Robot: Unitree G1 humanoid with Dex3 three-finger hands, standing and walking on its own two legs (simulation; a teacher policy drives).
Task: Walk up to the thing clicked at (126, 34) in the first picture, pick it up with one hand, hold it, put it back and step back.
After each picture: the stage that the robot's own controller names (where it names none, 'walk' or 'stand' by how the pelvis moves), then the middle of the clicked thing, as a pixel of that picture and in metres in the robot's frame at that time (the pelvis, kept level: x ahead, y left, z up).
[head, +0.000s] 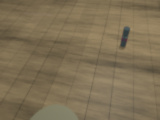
stand; (124, 37) +1.42 -0.47 -0.65
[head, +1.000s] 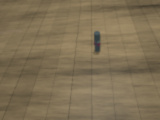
walk; (97, 41) +1.37 -0.03 -0.62
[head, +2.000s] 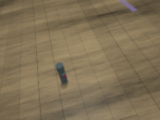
walk; (62, 73) +0.91 +0.29 -0.65
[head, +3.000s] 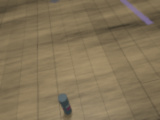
walk; (65, 104) +0.59 +0.25 -0.65
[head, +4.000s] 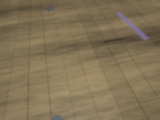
stand; out of the picture +0.45 +0.21 -0.64
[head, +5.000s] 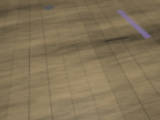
stand; out of the picture +0.41 +0.21 -0.66
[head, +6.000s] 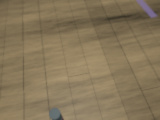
walk; (57, 117) +0.35 +0.20 -0.63
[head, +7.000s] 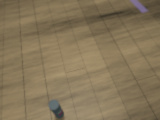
stand; (56, 109) +0.43 +0.23 -0.64
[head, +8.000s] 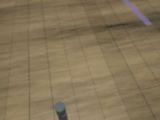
stand; (61, 112) +0.46 +0.18 -0.63
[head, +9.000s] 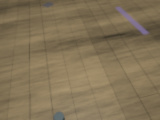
stand; out of the picture +0.46 +0.21 -0.66
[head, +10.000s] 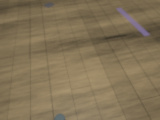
stand; out of the picture +0.44 +0.20 -0.66
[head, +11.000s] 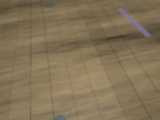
stand; out of the picture +0.44 +0.20 -0.66
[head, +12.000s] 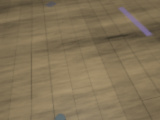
go down; out of the picture +0.44 +0.20 -0.66
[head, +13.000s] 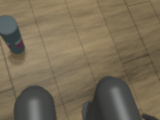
go down; (12, 38) +0.53 +0.23 -0.27
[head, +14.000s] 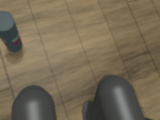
approach; (9, 35) +0.53 +0.24 -0.25
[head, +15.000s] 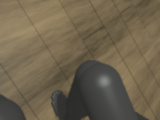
close in; out of the picture +0.51 +0.30 -0.17
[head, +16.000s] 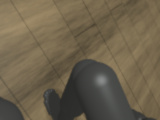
close; out of the picture +0.50 +0.31 -0.18
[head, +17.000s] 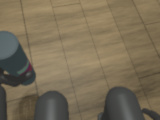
lift; (17, 64) +0.38 +0.23 -0.03
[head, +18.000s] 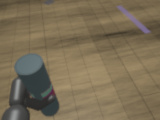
hold; (41, 89) +0.31 +0.15 +0.07
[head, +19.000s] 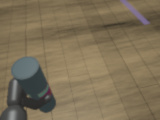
hold; (38, 89) +0.32 +0.17 +0.04
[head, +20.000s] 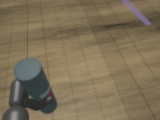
hold; (40, 90) +0.32 +0.16 +0.03
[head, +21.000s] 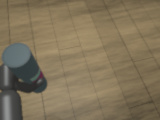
crouch; (30, 73) +0.38 +0.18 -0.01
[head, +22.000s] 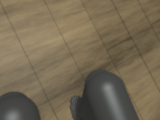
lower; out of the picture +0.53 +0.27 -0.08
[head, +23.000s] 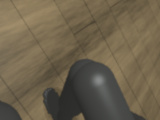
lower; out of the picture +0.49 +0.30 -0.18
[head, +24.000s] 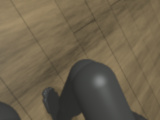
lower; out of the picture +0.50 +0.31 -0.18
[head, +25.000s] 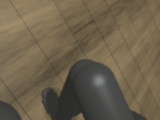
lower; out of the picture +0.49 +0.31 -0.18
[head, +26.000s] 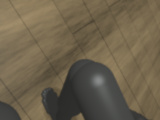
lower; out of the picture +0.49 +0.30 -0.18
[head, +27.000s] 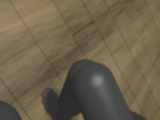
open; out of the picture +0.50 +0.30 -0.18
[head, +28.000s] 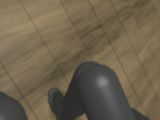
rise; out of the picture +0.50 +0.29 -0.19
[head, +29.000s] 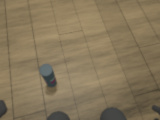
walk; (49, 76) +0.50 +0.19 -0.45
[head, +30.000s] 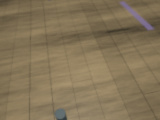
stand; out of the picture +0.45 +0.17 -0.60
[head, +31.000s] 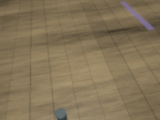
stand; out of the picture +0.45 +0.18 -0.60
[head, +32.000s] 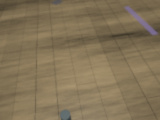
stand; out of the picture +0.46 +0.17 -0.63
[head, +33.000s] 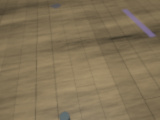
stand; out of the picture +0.47 +0.18 -0.66
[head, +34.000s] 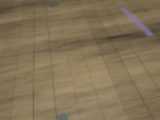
stand; out of the picture +0.44 +0.19 -0.66
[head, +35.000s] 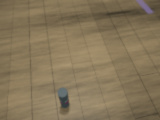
walk; (63, 98) +0.51 +0.14 -0.63
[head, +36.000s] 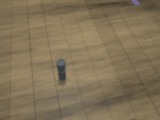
walk; (61, 70) +0.78 +0.16 -0.65
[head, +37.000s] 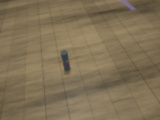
stand; (65, 61) +1.09 +0.27 -0.64
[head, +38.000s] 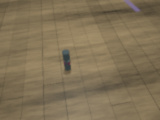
stand; (66, 60) +1.07 +0.19 -0.65
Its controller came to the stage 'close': yes
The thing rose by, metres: 0.69
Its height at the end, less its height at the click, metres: +0.00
